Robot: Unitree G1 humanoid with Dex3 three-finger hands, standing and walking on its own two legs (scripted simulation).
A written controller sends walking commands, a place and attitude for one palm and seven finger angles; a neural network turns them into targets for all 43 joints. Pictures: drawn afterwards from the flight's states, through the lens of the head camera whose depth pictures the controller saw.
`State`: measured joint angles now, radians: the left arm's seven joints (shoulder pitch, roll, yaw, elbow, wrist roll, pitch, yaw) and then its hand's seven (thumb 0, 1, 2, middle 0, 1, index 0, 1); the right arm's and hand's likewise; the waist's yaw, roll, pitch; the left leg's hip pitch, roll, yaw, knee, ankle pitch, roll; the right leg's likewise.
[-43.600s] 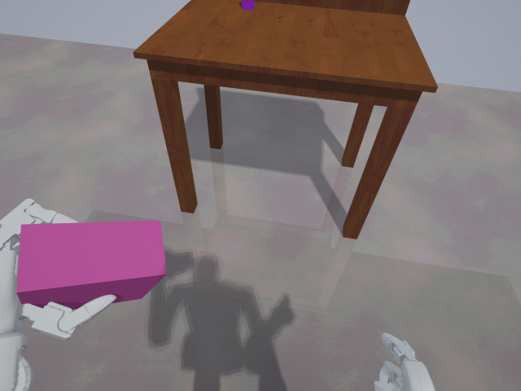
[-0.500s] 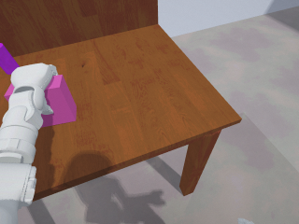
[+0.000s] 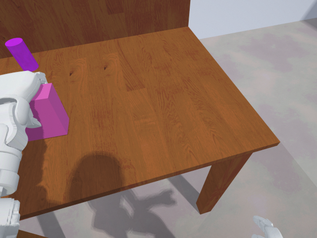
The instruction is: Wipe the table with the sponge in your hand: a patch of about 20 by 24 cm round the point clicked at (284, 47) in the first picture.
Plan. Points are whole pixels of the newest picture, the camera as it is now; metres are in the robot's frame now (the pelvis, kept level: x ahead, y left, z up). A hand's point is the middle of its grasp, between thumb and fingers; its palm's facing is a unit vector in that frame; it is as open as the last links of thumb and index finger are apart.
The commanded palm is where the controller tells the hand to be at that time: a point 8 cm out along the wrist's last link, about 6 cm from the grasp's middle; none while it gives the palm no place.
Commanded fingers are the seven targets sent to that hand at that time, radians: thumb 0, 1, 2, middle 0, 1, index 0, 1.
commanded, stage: wipe back along the first lane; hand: left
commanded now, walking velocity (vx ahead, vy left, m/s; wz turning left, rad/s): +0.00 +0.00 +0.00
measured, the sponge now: (36, 120) +0.35 +0.38 +0.08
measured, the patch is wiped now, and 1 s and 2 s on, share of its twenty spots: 0.95 0.95 0.95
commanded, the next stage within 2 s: lift the sponge slowly off the table in 1.60 s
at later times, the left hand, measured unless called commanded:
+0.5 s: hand (32, 114) +0.33 +0.35 +0.13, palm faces +0.02 +0.01 -1.00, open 10.4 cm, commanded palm +0.30 +0.33 +0.16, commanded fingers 0.00 0.10 1.30 -1.20 -1.60 -1.20 -1.60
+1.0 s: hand (31, 132) +0.28 +0.32 +0.14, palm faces +0.08 +0.01 -1.00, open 10.4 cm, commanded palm +0.24 +0.31 +0.15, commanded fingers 0.00 0.10 1.30 -1.20 -1.60 -1.20 -1.60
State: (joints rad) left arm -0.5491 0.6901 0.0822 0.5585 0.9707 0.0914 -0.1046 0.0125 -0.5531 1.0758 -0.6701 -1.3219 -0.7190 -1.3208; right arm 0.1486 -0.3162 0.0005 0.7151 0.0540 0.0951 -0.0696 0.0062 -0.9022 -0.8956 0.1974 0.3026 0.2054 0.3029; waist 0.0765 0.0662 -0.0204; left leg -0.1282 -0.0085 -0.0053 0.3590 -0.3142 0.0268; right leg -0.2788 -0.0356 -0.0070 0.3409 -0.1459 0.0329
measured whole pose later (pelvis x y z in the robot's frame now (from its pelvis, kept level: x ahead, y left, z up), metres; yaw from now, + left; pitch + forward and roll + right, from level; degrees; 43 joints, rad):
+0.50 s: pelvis +0.00 +0.01 +0.00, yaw +1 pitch +3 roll -1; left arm -0.40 0.60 0.01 0.30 0.95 0.26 -0.08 0.00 -0.52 1.06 -0.65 -1.33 -0.69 -1.34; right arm 0.09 -0.28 0.04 0.69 0.04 0.08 -0.04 0.01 -0.90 -0.90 0.20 0.30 0.21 0.30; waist 0.11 0.08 -0.02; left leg -0.10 -0.03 -0.01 0.35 -0.31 0.04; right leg -0.25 -0.05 -0.01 0.34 -0.15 0.03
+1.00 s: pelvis +0.00 +0.00 +0.00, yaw +0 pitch +2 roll -1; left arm -0.08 0.60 0.06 -0.05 0.89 0.32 -0.06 0.00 -0.50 1.05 -0.63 -1.34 -0.67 -1.35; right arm 0.09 -0.30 0.04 0.66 0.04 0.07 -0.03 0.01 -0.90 -0.90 0.20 0.30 0.20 0.30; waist 0.11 0.11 -0.02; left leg -0.08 -0.01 0.00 0.40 -0.35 0.02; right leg -0.25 -0.04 -0.01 0.41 -0.19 0.04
